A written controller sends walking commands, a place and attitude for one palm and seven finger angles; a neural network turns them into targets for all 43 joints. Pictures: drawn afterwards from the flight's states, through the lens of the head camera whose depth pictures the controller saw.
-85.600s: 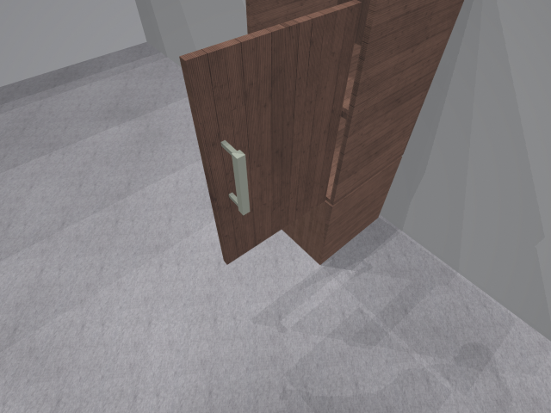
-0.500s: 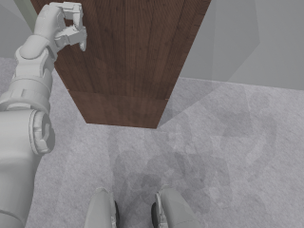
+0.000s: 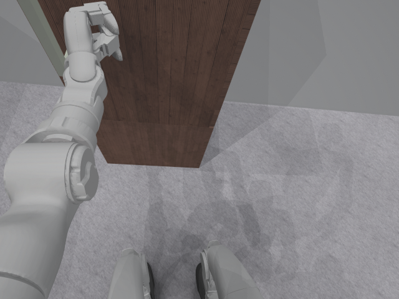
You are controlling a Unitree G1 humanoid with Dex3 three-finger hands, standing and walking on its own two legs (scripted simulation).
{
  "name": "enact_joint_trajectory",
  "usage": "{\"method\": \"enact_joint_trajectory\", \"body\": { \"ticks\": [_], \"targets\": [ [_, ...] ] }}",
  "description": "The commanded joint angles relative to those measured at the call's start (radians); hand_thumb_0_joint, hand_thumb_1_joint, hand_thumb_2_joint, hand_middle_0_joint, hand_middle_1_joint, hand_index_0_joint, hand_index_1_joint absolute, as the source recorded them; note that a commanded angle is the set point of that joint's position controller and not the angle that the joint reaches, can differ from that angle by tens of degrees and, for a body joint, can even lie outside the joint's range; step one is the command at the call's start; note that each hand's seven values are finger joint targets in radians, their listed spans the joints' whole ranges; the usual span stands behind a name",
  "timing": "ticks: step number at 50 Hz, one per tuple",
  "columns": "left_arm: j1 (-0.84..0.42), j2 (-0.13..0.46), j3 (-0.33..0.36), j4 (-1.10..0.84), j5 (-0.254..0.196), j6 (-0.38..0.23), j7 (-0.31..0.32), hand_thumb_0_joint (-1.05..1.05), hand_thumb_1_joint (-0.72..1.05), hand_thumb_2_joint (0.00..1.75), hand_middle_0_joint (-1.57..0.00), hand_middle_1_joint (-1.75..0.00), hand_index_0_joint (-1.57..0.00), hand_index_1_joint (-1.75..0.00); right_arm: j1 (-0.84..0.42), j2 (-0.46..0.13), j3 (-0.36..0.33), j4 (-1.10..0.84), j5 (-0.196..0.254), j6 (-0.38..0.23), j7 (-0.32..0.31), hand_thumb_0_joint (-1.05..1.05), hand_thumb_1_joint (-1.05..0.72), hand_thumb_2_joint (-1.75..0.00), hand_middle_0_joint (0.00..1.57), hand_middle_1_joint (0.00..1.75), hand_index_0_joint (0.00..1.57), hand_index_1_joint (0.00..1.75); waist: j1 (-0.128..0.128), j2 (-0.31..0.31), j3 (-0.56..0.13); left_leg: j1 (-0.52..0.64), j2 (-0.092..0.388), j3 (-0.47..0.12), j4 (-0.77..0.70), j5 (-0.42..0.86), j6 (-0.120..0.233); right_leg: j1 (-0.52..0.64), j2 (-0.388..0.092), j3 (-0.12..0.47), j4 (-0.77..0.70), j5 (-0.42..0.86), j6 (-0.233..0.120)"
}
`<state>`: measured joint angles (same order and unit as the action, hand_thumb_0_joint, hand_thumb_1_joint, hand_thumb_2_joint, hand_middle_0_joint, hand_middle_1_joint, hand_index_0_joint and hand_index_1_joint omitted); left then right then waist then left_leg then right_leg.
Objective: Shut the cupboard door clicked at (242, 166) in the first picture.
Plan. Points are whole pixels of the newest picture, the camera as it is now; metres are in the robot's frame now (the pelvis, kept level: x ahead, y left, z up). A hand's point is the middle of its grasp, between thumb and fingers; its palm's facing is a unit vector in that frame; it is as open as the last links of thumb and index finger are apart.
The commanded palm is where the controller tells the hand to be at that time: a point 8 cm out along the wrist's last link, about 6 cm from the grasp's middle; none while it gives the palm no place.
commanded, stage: pull the fist back off the door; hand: left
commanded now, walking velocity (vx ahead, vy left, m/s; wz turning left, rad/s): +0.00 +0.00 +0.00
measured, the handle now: (51, 31) +0.61 +0.18 +0.11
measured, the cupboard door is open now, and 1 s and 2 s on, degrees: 0 0 0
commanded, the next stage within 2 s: draw the hand back to the body in 0.48 s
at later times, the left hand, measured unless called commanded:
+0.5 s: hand (120, 69) +0.51 +0.06 +0.11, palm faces +0.05 -1.00 -0.03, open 3.1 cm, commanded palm +0.49 +0.11 +0.11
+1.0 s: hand (75, 93) +0.42 +0.12 +0.17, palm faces +0.04 -1.00 -0.03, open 3.1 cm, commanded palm +0.38 +0.17 +0.17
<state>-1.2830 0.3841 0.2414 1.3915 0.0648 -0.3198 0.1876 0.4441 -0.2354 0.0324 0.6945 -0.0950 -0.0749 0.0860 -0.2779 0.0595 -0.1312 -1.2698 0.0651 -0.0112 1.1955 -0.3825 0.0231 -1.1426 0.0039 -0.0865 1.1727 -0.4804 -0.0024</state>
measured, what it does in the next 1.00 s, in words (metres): rises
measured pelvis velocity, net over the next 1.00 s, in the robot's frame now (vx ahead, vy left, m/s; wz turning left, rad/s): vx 0.06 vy -0.03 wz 0.03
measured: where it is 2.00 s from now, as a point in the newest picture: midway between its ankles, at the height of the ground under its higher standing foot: outside the picture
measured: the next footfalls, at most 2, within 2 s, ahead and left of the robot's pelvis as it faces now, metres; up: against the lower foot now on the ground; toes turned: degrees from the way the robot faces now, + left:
none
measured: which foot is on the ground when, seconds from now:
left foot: down 0.00-1.00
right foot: down 0.00-1.00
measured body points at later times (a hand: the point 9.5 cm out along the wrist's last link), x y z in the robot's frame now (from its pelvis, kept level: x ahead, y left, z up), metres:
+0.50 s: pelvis +0.06 -0.02 +0.04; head +0.15 -0.03 +0.48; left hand +0.50 +0.12 +0.11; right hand +0.10 -0.28 -0.08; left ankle +0.09 +0.11 -0.63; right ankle +0.04 -0.13 -0.63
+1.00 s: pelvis +0.06 -0.03 +0.08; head +0.09 -0.05 +0.53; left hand +0.41 +0.17 +0.17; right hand +0.17 -0.28 -0.04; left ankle +0.09 +0.11 -0.63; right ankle +0.04 -0.13 -0.63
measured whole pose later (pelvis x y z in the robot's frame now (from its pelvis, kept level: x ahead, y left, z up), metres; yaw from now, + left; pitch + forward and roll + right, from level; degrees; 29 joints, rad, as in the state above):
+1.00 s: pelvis +0.06 -0.03 +0.08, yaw +1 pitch +8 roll +0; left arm -0.26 0.18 0.11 0.49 -0.19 -0.32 -0.07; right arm 0.32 -0.25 -0.01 0.61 0.04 0.03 0.00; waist -0.03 0.05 -0.10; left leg -0.59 0.06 0.03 0.79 -0.34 -0.02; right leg -0.50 0.01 -0.06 0.81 -0.45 -0.04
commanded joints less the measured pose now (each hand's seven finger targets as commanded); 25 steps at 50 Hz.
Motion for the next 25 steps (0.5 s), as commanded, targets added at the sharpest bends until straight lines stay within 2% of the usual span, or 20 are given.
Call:
{"method": "enact_joint_trajectory", "body": {
  "ticks": [1,3,5,7,8,9,10,11,14,17,18,19,20,23,25],
  "targets": [
    [-0.466,0.079,0.026,-0.268,-0.036,-0.109,-0.021,0.0,0.9,0.9,-1.3,-1.5,-1.3,-1.5,0.176,-0.213,-0.08,-0.053,0.011,-0.014,-0.008,0.0,-0.9,-0.9,0.2,0.3,0.2,0.3,-0.005,0.108,-0.485,0.617,-0.022,-0.125,-0.199,-0.081,-0.008,0.034,0.042,0.022,-0.209,0.041,-0.021],
    [-0.368,0.101,0.062,-0.302,-0.04,-0.13,-0.018,0.0,0.9,0.9,-1.3,-1.5,-1.3,-1.5,0.179,-0.208,-0.084,-0.065,0.014,-0.004,-0.005,0.0,-0.9,-0.9,0.2,0.3,0.2,0.3,0.027,0.074,-0.5,0.605,-0.026,-0.094,-0.199,-0.012,-0.005,0.109,0.046,0.028,-0.224,0.07,-0.02],
    [-0.281,0.079,0.057,-0.308,-0.034,-0.141,-0.019,0.0,0.9,0.9,-1.3,-1.5,-1.3,-1.5,0.18,-0.202,-0.087,-0.071,0.017,0.01,-0.003,0.0,-0.9,-0.9,0.2,0.3,0.2,0.3,0.041,0.046,-0.485,0.6,-0.029,-0.073,-0.202,0.037,-0.001,0.155,0.049,0.031,-0.237,0.101,-0.018],
    [-0.215,0.107,0.088,-0.355,-0.035,-0.154,-0.016,0.0,0.9,0.9,-1.3,-1.5,-1.3,-1.5,0.176,-0.197,-0.094,-0.082,0.023,0.027,-0.003,0.0,-0.9,-0.9,0.2,0.3,0.2,0.3,0.068,0.02,-0.484,0.591,-0.033,-0.046,-0.208,0.081,0.0,0.225,0.05,0.039,-0.254,0.139,-0.015],
    [-0.187,0.071,0.063,-0.376,-0.04,-0.159,-0.019,0.0,0.9,0.9,-1.3,-1.5,-1.3,-1.5,0.168,-0.19,-0.096,-0.091,0.027,0.033,-0.002,0.0,-0.9,-0.9,0.2,0.3,0.2,0.3,0.071,0.009,-0.472,0.587,-0.037,-0.034,-0.214,0.09,0.001,0.252,0.051,0.044,-0.266,0.154,-0.012],
    [-0.175,0.063,0.062,-0.407,-0.045,-0.168,-0.02,0.0,0.9,0.9,-1.3,-1.5,-1.3,-1.5,0.164,-0.185,-0.099,-0.092,0.028,0.038,-0.003,0.0,-0.9,-0.9,0.2,0.3,0.2,0.3,0.075,-0.002,-0.467,0.591,-0.038,-0.026,-0.217,0.105,0.002,0.277,0.052,0.046,-0.273,0.175,-0.011],
    [-0.176,0.055,0.058,-0.457,-0.051,-0.185,-0.021,0.0,0.9,0.9,-1.3,-1.5,-1.3,-1.5,0.163,-0.183,-0.101,-0.095,0.028,0.041,-0.005,0.0,-0.9,-0.9,0.2,0.3,0.2,0.3,0.081,0.027,-0.492,0.631,-0.039,-0.024,-0.218,0.146,0.001,0.287,0.053,0.045,-0.267,0.211,-0.013],
    [-0.138,0.056,0.068,-0.483,-0.056,-0.197,-0.023,0.0,0.9,0.9,-1.3,-1.5,-1.3,-1.5,0.155,-0.18,-0.107,-0.097,0.033,0.046,-0.006,0.0,-0.9,-0.9,0.2,0.3,0.2,0.3,0.097,0.026,-0.509,0.653,-0.039,-0.018,-0.218,0.176,-0.002,0.305,0.053,0.046,-0.266,0.244,-0.013],
    [-0.062,-0.01,0.023,-0.588,-0.072,-0.23,-0.036,0.0,0.9,0.9,-1.3,-1.5,-1.3,-1.5,0.135,-0.165,-0.116,-0.101,0.039,0.054,-0.009,0.0,-0.9,-0.9,0.2,0.3,0.2,0.3,0.108,0.019,-0.531,0.7,-0.045,0.0,-0.217,0.259,-0.002,0.37,0.052,0.052,-0.268,0.358,-0.009],
    [0.085,-0.099,-0.041,-0.649,-0.086,-0.226,-0.049,0.0,0.9,0.9,-1.3,-1.5,-1.3,-1.5,0.113,-0.155,-0.122,-0.109,0.048,0.062,-0.008,0.0,-0.9,-0.9,0.2,0.3,0.2,0.3,0.122,0.025,-0.515,0.753,-0.048,0.012,-0.224,0.335,-0.004,0.392,0.052,0.047,-0.275,0.449,-0.008],
    [0.126,-0.094,-0.037,-0.648,-0.091,-0.216,-0.053,0.0,0.9,0.9,-1.3,-1.5,-1.3,-1.5,0.108,-0.155,-0.122,-0.109,0.051,0.067,-0.009,0.0,-0.9,-0.9,0.2,0.3,0.2,0.3,0.127,-0.007,-0.487,0.743,-0.048,0.014,-0.231,0.336,-0.003,0.41,0.052,0.048,-0.282,0.465,-0.006],
    [0.158,-0.121,-0.061,-0.647,-0.096,-0.205,-0.058,0.0,0.9,0.9,-1.3,-1.5,-1.3,-1.5,0.098,-0.152,-0.124,-0.112,0.056,0.072,-0.011,0.0,-0.9,-0.9,0.2,0.3,0.2,0.3,0.118,-0.044,-0.453,0.72,-0.053,0.023,-0.237,0.316,0.002,0.427,0.05,0.053,-0.295,0.478,0.0],
    [0.179,-0.116,-0.06,-0.681,-0.101,-0.203,-0.063,0.0,0.9,0.9,-1.3,-1.5,-1.3,-1.5,0.096,-0.152,-0.123,-0.118,0.057,0.073,-0.016,0.0,-0.9,-0.9,0.2,0.3,0.2,0.3,0.133,-0.032,-0.461,0.733,-0.055,0.025,-0.24,0.343,0.002,0.45,0.048,0.057,-0.292,0.51,-0.003],
    [0.163,-0.162,-0.109,-0.726,-0.111,-0.201,-0.068,0.0,0.9,0.9,-1.3,-1.5,-1.3,-1.5,0.062,-0.141,-0.123,-0.116,0.064,0.075,-0.023,0.0,-0.9,-0.9,0.2,0.3,0.2,0.3,0.119,-0.037,-0.436,0.758,-0.055,0.024,-0.239,0.361,0.002,0.446,0.041,0.06,-0.296,0.55,0.003],
    [0.163,-0.162,-0.113,-0.737,-0.116,-0.208,-0.066,0.0,0.9,0.9,-1.3,-1.5,-1.3,-1.5,0.049,-0.139,-0.121,-0.117,0.064,0.072,-0.03,0.0,-0.9,-0.9,0.2,0.3,0.2,0.3,0.122,-0.039,-0.41,0.756,-0.059,0.026,-0.235,0.353,0.004,0.447,0.039,0.066,-0.299,0.552,0.003]
  ]
}}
